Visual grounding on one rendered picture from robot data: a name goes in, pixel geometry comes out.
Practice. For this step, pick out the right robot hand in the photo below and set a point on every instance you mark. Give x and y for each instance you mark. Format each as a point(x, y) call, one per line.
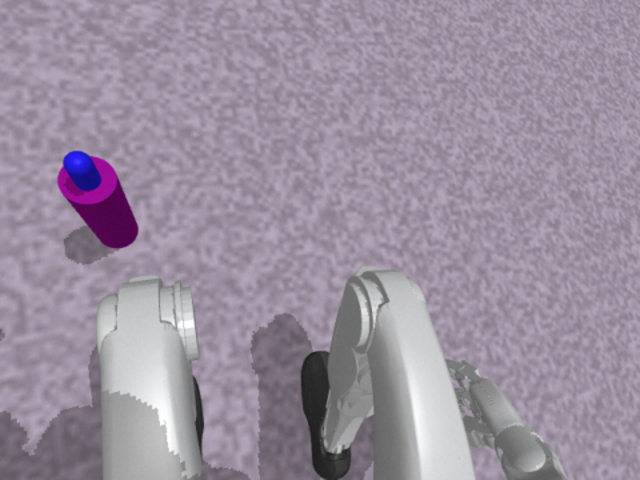
point(487, 402)

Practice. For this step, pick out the bottle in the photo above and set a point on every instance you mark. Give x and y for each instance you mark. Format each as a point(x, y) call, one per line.
point(91, 186)

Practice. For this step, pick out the right robot foot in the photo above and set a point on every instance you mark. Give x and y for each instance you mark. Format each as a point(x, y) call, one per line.
point(315, 389)

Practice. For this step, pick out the right robot arm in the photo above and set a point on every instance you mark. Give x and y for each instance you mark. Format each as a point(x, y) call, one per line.
point(525, 456)

